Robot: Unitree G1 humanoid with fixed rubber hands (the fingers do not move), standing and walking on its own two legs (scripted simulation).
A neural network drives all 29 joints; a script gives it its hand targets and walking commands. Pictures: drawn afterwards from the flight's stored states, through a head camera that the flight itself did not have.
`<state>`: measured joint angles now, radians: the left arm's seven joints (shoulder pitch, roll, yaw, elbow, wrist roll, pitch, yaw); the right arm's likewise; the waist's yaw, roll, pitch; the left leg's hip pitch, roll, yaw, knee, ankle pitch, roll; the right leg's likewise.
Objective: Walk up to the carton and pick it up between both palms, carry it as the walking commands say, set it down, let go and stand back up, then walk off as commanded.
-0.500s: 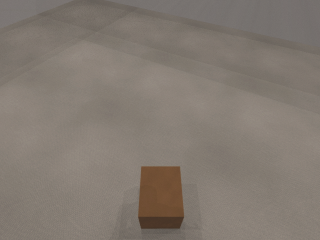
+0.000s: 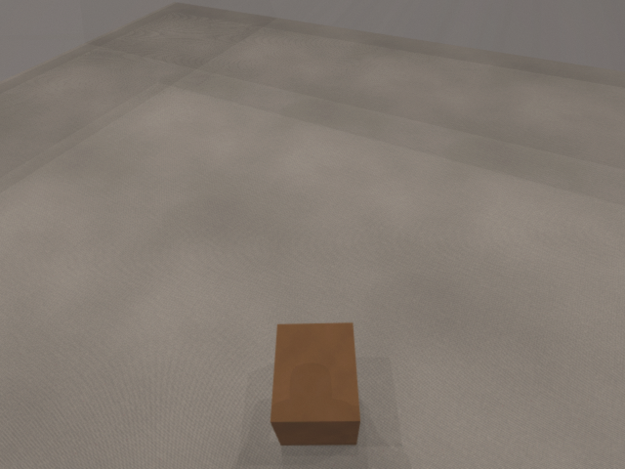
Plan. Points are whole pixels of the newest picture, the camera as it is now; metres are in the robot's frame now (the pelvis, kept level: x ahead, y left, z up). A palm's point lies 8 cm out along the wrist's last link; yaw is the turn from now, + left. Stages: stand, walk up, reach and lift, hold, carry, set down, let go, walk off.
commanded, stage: walk up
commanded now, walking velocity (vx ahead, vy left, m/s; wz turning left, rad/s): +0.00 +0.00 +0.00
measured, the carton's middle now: (316, 384) +0.47 +0.04 -0.65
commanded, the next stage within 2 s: stand in 0.06 s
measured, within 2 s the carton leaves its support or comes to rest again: neither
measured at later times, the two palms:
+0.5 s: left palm out of the picture +0.14 +0.24 -0.12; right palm out of the picture +0.16 -0.22 -0.12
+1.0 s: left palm out of the picture +0.16 +0.24 -0.16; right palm (469, 453) +0.19 -0.20 -0.16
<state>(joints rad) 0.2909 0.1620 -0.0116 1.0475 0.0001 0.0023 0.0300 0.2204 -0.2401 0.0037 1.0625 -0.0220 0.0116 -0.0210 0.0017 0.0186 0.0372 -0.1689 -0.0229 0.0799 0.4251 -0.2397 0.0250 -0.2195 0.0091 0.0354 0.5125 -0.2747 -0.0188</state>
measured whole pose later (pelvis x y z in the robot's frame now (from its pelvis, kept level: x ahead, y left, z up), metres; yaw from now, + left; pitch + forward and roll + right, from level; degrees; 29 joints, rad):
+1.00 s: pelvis -0.05 +0.01 -0.05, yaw +2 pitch +13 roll -1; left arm -0.10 0.19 0.06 0.59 0.00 0.28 0.01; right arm -0.16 -0.24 0.00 0.65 0.00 0.26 0.04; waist 0.00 0.01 0.10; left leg -0.74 0.02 0.08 0.86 -0.35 0.04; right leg -0.73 0.02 0.00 0.85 -0.34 -0.01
